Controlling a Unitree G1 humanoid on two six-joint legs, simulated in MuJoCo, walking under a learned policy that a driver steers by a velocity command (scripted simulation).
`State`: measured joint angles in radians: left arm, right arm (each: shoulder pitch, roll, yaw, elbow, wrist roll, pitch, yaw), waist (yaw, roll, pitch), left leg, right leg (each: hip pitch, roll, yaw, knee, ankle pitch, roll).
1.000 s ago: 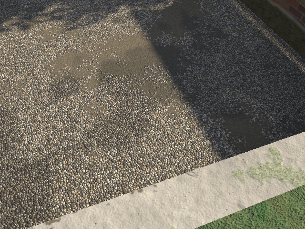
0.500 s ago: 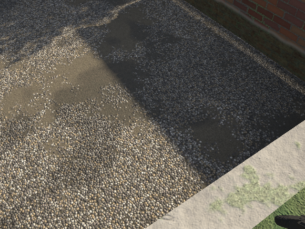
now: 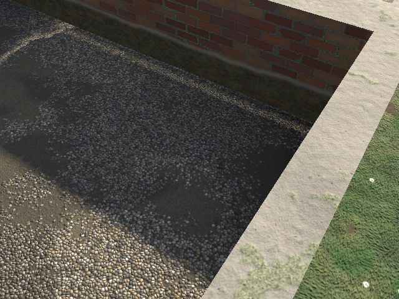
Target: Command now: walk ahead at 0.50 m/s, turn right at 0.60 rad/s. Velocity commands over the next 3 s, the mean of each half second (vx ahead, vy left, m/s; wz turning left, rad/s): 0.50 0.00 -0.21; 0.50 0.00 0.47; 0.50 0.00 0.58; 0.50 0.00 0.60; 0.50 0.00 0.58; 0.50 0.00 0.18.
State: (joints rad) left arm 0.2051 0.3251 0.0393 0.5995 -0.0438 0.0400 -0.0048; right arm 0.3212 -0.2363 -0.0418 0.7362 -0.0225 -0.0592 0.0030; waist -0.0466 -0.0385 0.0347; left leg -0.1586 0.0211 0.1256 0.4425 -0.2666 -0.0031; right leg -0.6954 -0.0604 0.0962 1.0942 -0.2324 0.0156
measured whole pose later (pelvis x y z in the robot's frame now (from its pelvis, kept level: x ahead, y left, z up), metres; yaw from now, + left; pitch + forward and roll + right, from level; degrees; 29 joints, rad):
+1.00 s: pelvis +0.35 -0.18 +0.00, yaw +11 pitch +0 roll -1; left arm 0.01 0.27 0.00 0.55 0.01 0.07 0.04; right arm 0.35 -0.27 -0.03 0.65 0.01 0.02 -0.01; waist -0.06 -0.04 0.02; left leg -0.25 -0.09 -0.21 0.59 -0.33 0.02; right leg -0.59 -0.02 0.09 0.76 -0.15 0.04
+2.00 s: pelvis +0.41 -0.28 -0.01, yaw +49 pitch +0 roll +1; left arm 0.12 0.22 -0.02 0.59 0.03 0.01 0.02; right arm 0.17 -0.27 -0.04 0.57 0.01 0.10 -0.01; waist -0.03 0.02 0.00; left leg -0.38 -0.15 -0.18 0.85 -0.45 0.02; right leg -0.38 0.00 -0.02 0.64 -0.25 -0.02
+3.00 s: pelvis +0.41 -0.20 -0.02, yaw +70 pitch -1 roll +0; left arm 0.20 0.21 -0.03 0.60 0.03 0.05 0.00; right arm 0.08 -0.19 0.04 0.62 0.00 0.08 -0.01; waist 0.00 0.00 -0.01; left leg -0.31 -0.09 -0.10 0.69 -0.34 0.04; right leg -0.18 -0.02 -0.05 0.65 -0.44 0.00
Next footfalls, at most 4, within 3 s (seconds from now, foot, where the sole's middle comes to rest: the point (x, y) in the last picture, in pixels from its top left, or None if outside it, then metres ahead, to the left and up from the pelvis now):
0.16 right None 0.20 -0.14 -0.77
0.66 left None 0.36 -0.07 -0.77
1.06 right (288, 282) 0.54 -0.29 -0.77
1.52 left None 0.36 -0.18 -0.77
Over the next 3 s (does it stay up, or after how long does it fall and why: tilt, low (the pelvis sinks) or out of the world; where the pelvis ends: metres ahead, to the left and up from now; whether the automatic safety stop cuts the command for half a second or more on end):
stays up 0.41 -0.20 -0.02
